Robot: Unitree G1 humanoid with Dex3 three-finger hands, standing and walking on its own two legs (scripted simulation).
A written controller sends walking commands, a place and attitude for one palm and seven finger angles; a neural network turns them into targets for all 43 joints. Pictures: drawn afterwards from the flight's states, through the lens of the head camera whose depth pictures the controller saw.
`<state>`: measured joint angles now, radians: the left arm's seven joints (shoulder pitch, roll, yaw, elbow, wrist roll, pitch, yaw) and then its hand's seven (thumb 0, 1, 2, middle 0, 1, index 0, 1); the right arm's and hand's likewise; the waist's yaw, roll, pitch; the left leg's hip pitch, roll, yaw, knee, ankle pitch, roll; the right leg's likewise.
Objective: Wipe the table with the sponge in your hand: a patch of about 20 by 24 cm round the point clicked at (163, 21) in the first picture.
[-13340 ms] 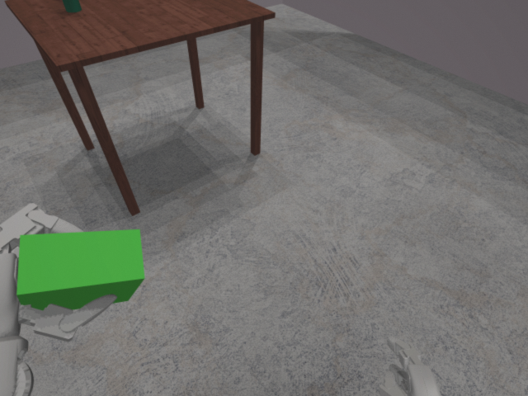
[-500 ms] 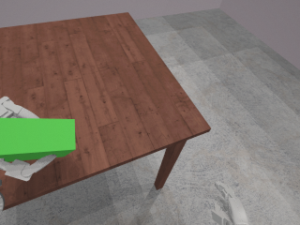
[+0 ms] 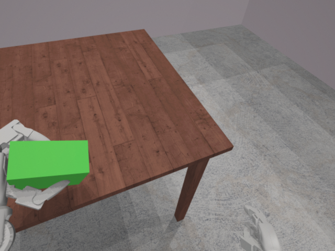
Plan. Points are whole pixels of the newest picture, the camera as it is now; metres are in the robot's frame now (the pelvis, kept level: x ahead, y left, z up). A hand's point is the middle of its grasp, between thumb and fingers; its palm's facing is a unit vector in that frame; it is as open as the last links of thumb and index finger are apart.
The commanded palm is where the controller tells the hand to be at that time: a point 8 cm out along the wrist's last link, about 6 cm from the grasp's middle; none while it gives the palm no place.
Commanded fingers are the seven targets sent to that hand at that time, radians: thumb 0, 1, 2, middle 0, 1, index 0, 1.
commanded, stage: come to a stop and stand still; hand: left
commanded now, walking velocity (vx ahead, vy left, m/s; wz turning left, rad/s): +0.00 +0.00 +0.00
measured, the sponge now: (61, 165) +0.23 +0.23 +0.14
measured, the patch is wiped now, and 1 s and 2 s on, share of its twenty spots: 0.00 0.00 0.00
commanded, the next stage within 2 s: look again from close up in 1.10 s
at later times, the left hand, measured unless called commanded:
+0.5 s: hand (40, 165) +0.21 +0.24 +0.16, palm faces +0.36 -0.84 -0.40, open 9.9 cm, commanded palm +0.15 +0.28 +0.18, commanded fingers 0.00 0.10 1.30 -1.20 -1.60 -1.20 -1.60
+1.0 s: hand (47, 166) +0.22 +0.24 +0.15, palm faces +0.38 -0.85 -0.36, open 9.9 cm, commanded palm +0.15 +0.27 +0.18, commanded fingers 0.00 0.10 1.30 -1.20 -1.60 -1.20 -1.60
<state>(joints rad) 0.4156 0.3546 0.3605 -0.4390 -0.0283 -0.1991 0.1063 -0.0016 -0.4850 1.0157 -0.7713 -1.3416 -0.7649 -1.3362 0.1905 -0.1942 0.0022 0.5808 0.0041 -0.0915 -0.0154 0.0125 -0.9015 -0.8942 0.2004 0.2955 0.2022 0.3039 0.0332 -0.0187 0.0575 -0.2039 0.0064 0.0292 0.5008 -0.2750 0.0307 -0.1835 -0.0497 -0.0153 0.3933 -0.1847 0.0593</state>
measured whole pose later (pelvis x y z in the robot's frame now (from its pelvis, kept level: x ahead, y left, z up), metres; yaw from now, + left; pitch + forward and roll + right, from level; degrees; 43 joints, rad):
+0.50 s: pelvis -0.02 +0.00 +0.00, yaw -1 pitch -1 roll -1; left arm 0.40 0.37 0.37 -0.43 -0.04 -0.26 0.09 0.00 -0.48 1.02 -0.77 -1.34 -0.76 -1.34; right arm 0.20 -0.19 0.00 0.58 0.01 -0.16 0.01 0.01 -0.90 -0.89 0.20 0.30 0.20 0.30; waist 0.01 -0.02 0.08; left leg -0.23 -0.01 0.05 0.51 -0.25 0.03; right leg -0.24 -0.06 0.01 0.45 -0.19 0.06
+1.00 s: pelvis -0.01 -0.01 +0.00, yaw +0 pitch -1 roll -1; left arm 0.41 0.36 0.35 -0.44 -0.03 -0.22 0.10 0.00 -0.48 1.02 -0.77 -1.34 -0.76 -1.34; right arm 0.17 -0.19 0.01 0.58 0.00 -0.14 -0.02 0.01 -0.90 -0.89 0.20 0.30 0.20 0.30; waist 0.02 -0.04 0.08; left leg -0.20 0.02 0.02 0.48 -0.25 0.01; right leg -0.19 -0.04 -0.02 0.39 -0.17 0.04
